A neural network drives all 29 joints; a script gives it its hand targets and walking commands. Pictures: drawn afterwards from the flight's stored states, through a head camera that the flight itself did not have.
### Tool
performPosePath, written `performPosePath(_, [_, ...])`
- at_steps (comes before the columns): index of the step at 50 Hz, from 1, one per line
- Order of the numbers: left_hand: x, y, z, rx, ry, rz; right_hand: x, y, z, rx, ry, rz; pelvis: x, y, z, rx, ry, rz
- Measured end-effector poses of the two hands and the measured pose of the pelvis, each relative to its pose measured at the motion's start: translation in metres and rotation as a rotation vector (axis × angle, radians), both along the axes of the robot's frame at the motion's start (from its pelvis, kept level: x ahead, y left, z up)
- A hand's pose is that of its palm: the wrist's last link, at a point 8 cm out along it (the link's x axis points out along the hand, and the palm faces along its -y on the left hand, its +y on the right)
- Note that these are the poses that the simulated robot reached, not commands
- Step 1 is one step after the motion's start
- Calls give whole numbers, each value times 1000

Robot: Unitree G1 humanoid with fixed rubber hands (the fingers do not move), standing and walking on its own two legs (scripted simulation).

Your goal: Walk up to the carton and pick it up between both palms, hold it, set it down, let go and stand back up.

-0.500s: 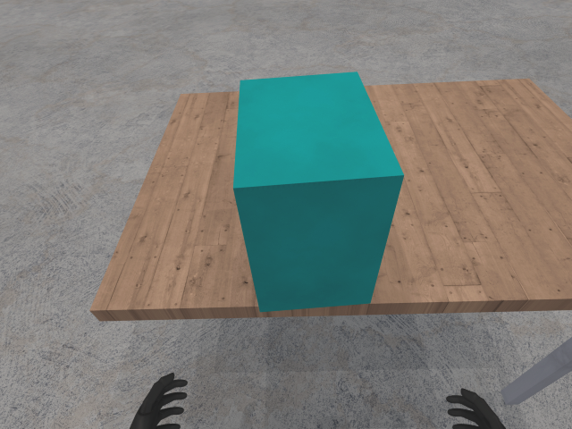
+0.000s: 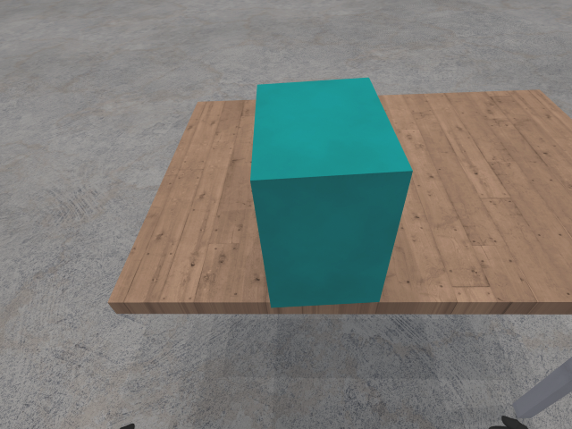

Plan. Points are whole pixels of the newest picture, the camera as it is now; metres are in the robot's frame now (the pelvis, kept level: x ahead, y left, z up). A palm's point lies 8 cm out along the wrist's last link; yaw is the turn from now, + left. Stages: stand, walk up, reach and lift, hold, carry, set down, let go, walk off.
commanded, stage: stand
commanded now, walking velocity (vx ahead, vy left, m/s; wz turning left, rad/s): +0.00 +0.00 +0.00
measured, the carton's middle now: (319, 194) +0.45 -0.03 +0.10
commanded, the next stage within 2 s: none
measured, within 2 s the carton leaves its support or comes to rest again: neither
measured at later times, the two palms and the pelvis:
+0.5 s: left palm out of the picture +0.03 +0.30 -0.10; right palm out of the picture +0.05 -0.30 -0.10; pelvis -0.03 +0.00 +0.00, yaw +1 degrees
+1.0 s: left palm out of the picture +0.03 +0.29 -0.10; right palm out of the picture +0.05 -0.31 -0.11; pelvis -0.03 -0.01 +0.01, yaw +1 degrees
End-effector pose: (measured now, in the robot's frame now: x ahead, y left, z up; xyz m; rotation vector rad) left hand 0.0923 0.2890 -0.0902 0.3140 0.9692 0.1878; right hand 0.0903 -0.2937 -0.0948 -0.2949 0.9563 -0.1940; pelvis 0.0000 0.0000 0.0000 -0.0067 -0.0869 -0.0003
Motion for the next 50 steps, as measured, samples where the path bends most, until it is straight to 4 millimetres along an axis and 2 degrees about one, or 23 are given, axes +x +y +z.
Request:
performPosePath(7, [-12, -1, -3, -11, 22, 2, -16, 0, -4, 0, 46, 0, -10, 2, 1, 0, -6, 6])
performPosePath(15, [-39, 4, -9, -8, 89, 29, -34, -1, -7, 1, 98, -14, -18, 2, 3, 3, -7, 7])
performPosePath(25, [-62, 7, -13, 0, 146, 52, -43, -4, -9, -1, 122, -20, -26, 0, 4, 3, -6, 12])
performPosePath(41, [-63, 2, -11, 5, 150, 61, -47, -11, -12, -2, 144, -22, -28, -6, 5, 5, -2, 15])
performPosePath(50, [-62, -1, -10, 5, 154, 71, -43, -17, -12, -9, 152, -21, -26, -10, 5, 4, 4, 18])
